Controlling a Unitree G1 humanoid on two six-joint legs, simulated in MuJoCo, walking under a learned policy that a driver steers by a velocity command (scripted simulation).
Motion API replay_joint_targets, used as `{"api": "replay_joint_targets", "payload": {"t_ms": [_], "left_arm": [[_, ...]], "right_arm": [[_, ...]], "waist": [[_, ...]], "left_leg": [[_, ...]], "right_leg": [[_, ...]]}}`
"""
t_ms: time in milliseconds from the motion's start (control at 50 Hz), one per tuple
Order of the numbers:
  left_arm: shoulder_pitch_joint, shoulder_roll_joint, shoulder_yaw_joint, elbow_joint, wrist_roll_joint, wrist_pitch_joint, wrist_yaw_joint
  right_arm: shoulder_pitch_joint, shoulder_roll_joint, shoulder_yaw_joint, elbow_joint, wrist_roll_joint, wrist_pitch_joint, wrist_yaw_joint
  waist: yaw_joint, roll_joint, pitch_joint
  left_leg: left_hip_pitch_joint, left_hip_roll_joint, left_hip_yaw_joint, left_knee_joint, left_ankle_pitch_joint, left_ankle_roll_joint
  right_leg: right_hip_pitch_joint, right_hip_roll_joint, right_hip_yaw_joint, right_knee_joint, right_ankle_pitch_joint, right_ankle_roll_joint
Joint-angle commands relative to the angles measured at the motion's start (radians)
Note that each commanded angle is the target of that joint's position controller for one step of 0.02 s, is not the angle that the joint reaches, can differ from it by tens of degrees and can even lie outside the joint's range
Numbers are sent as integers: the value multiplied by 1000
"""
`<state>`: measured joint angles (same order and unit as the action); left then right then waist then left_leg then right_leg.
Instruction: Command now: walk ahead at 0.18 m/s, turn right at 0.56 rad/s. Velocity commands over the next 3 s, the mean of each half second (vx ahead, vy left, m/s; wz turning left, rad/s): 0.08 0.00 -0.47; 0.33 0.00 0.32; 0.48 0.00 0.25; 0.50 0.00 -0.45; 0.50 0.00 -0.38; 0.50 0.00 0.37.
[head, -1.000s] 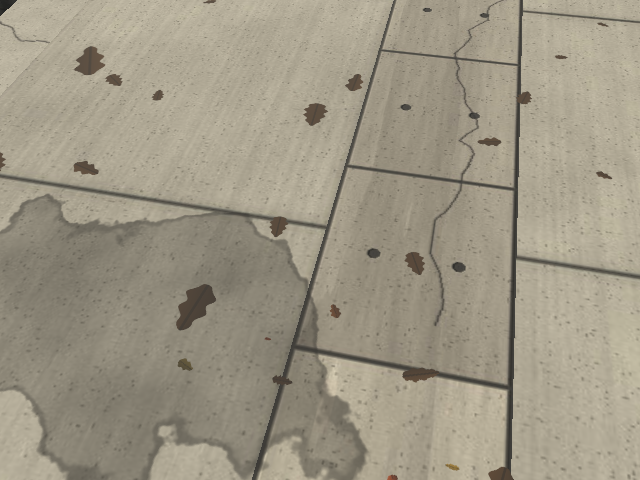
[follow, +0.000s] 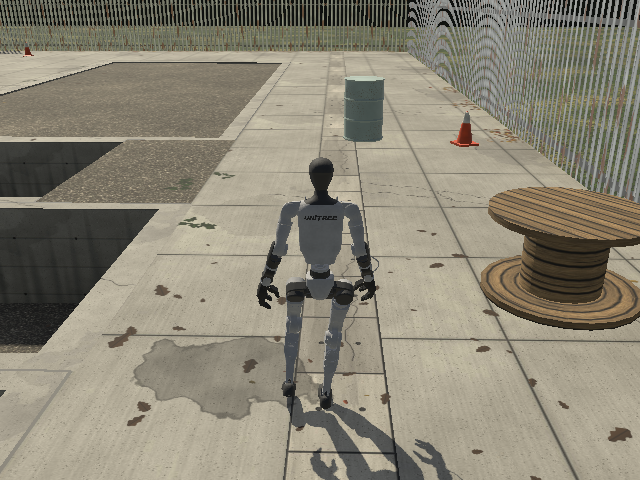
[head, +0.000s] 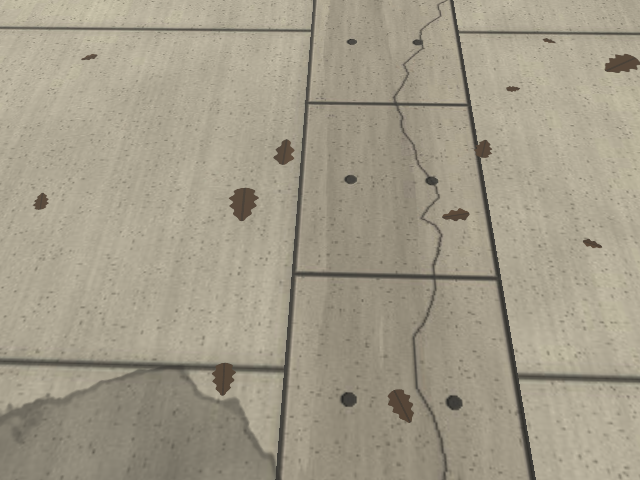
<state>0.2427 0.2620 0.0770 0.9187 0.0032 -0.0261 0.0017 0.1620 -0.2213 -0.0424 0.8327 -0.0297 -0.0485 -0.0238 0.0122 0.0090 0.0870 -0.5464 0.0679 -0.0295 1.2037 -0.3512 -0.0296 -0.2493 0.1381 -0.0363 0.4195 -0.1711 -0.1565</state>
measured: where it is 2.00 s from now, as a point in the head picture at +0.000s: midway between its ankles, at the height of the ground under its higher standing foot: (281, 330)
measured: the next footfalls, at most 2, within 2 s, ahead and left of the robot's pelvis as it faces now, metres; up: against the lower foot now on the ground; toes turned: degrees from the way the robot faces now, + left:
left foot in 0.40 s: +0.21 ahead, +0.13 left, +0.00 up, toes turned -18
right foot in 0.78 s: +0.15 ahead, -0.06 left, +0.00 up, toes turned -5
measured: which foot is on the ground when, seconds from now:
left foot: up 0.00-0.38, down 0.40-0.78, up 0.80-1.00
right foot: down 0.00-0.40, up 0.42-0.76, down 0.78-1.00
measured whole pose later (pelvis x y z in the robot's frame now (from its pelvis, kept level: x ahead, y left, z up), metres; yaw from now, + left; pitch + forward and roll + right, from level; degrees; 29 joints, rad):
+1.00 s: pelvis +0.21 +0.04 +0.01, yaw -1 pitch +1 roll -1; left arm 0.37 0.28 0.03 0.85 0.03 -0.08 0.01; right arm 0.21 -0.31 -0.07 0.76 -0.03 0.00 0.06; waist 0.04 0.05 -0.01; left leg -0.63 0.01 -0.05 1.02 -0.22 0.02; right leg 0.02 0.03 -0.07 0.21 -0.26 -0.03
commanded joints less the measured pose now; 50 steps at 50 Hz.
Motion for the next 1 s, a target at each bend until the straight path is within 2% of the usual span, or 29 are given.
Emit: {"api": "replay_joint_targets", "payload": {"t_ms": [20, 120, 180, 260, 320, 360, 380, 400, 420, 440, 460, 480, 500, 520, 540, 600, 680, 720, 760, 780, 800, 820, 840, 860, 880, 920, 1000], "left_arm": [[41, 144, 27, -59, 3, -20, 3], [101, 152, 28, -87, -2, 11, 16], [123, 163, 32, -106, 6, 26, 22], [125, 177, 38, -131, 18, 39, 24], [93, 188, 40, -152, 21, 47, 21], [45, 182, 36, -167, 14, 50, 20], [8, 178, 32, -176, 1, 48, 20], [5, 150, 21, -191, -10, 41, 20], [85, 72, -2, -201, -1, 36, 24], [161, 123, 15, -177, 7, 59, 32], [160, 143, 14, -143, 24, 69, 34], [132, 122, 5, -122, 25, 74, 26], [114, 114, -1, -122, 26, 75, 15], [75, 130, -2, -139, 36, 72, 2], [49, 134, -6, -138, 40, 65, -8], [-31, 117, -18, -156, 32, 40, -19], [-76, 105, -32, -175, 24, 8, -10], [-44, 96, -36, -172, 16, -3, 0], [59, 84, -38, -144, 14, -13, 17], [136, 136, -26, -127, 21, -21, 31], [201, 232, -7, -129, 33, -25, 45], [131, 299, 15, -133, 43, -24, 47], [80, 228, 2, -139, 39, -28, 43], [34, 167, -13, -149, 27, -36, 35], [21, 144, -20, -155, 23, -45, 29], [59, 135, -22, -139, 23, -59, 25], [141, 130, -21, -99, 23, -69, 5]], "right_arm": [[151, -71, -16, -22, -4, 35, 1], [6, -105, -15, -93, 4, 52, 0], [-53, -118, -12, -123, 10, 57, -2], [-88, -136, -6, -150, 19, 51, -9], [-61, -150, -3, -157, 28, 42, -13], [3, -153, -2, -144, 29, 35, -16], [55, -150, -3, -132, 20, 29, -19], [96, -180, -9, -129, 7, 19, -27], [89, -239, -9, -150, 5, 19, -33], [96, -225, 0, -137, 23, 34, -23], [68, -169, 14, -142, 27, 34, -12], [35, -114, 30, -136, 21, 31, -2], [7, -121, 29, -129, 9, 39, 6], [29, -177, 9, -113, 8, 46, 8], [51, -197, -1, -100, 8, 51, 13], [125, -221, -22, -70, 20, 45, 24], [145, -233, -45, -57, 17, 42, 31], [112, -231, -55, -66, 17, 49, 39], [60, -220, -63, -81, 22, 59, 39], [33, -189, -60, -101, 27, 54, 36], [2, -90, -33, -150, 43, 40, 41], [-13, -112, -31, -162, 22, 33, 39], [2, -164, -42, -155, 4, 28, 46], [52, -164, -46, -128, 5, 25, 57], [77, -162, -47, -112, 3, 28, 65], [58, -154, -44, -114, -8, 36, 80], [-65, -127, -31, -176, -7, 43, 100]], "waist": [[-46, -22, -133], [12, -82, -166], [35, -89, -153], [44, -94, -128], [31, -101, -121], [-2, -111, -119], [-41, -99, -120], [-53, -31, -156], [-2, 188, -205], [21, 274, -267], [29, 142, -198], [33, 74, -161], [45, 102, -129], [31, 176, -87], [15, 188, -67], [-16, 133, -62], [-22, 142, -83], [2, 141, -86], [69, 103, -80], [104, 35, -90], [130, -178, -128], [96, -202, -19], [42, -90, 37], [4, -78, 46], [-6, -94, 39], [9, -106, 22], [40, -100, 26]], "left_leg": [[6, -12, 27, -88, 60, -29], [-81, -9, 10, -209, 137, -42], [-111, -16, -12, -268, 126, -38], [-88, -47, -35, -351, 55, -15], [2, -73, -43, -456, 10, 11], [155, -88, -29, -612, 43, 32], [283, -90, -22, -765, 154, 46], [434, 7, -114, -861, 328, 79], [555, 272, -364, -863, 785, 161], [490, 363, -542, -848, 989, 320], [432, 325, -499, -869, 874, 336], [380, 236, -395, -892, 580, 283], [360, 155, -335, -944, 274, 224], [369, 108, -334, -987, 91, 209], [377, 76, -334, -1013, 4, 208], [421, 82, -378, -1038, -48, 241], [389, 73, -412, -1034, -112, 259], [301, 48, -412, -1017, -135, 244], [139, -18, -379, -942, -182, 191], [-52, -68, -332, -837, -233, 138], [-199, -157, -172, -560, -256, 85], [-284, -170, -77, -367, -142, 84], [-270, -84, -108, -286, -59, 91], [-251, -72, -102, -259, -3, 81], [-242, -66, -87, -228, 39, 66], [-251, -50, -46, -150, 98, 49], [-288, -31, -8, -185, 177, 34]], "right_leg": [[74, -254, 198, -74, 889, -113], [168, -239, 260, -33, 800, -41], [215, -261, 335, -19, 724, -45], [246, -286, 420, 23, 728, -76], [240, -287, 470, 61, 735, -71], [185, -252, 472, 92, 672, -25], [128, -210, 459, 135, 606, 19], [48, -157, 419, 230, 449, 71], [-59, -42, 259, 426, -107, 117], [-81, 57, 188, 527, -546, 134], [-90, 14, 227, 615, -500, 139], [-70, -20, 239, 584, -416, 143], [-78, -46, 190, 520, -375, 152], [-122, -62, 122, 493, -339, 160], [-140, -62, 84, 477, -312, 168], [-168, -73, 60, 385, -297, 180], [-101, -75, 56, 244, -309, 160], [12, -64, 45, 121, -262, 137], [236, -61, 27, -95, -100, 108], [429, -147, 106, -121, -141, 88], [506, -414, 407, -263, -468, 34], [351, -553, 634, -354, -614, -35], [272, -537, 583, -338, -593, -53], [255, -478, 491, -340, -507, -31], [261, -430, 388, -345, -381, -11], [272, -380, 240, -333, -156, -2], [287, -365, 88, -302, 143, 1]]}}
